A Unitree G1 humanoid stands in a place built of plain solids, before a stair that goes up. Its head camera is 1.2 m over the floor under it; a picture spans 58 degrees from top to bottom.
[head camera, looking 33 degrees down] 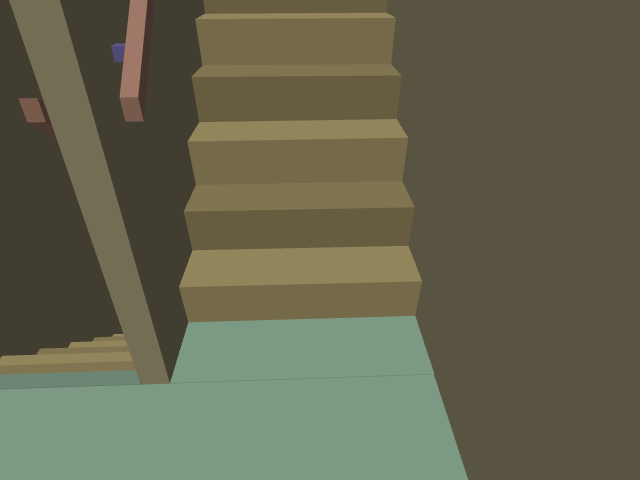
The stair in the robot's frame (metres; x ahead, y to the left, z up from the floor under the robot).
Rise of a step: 0.20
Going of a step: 0.23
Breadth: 0.90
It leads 2 degrees to the left of straight ahead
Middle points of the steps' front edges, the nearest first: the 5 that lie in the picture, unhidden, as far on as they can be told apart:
1.25 0.07 0.19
1.48 0.08 0.38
1.70 0.09 0.58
1.94 0.10 0.78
2.17 0.11 0.98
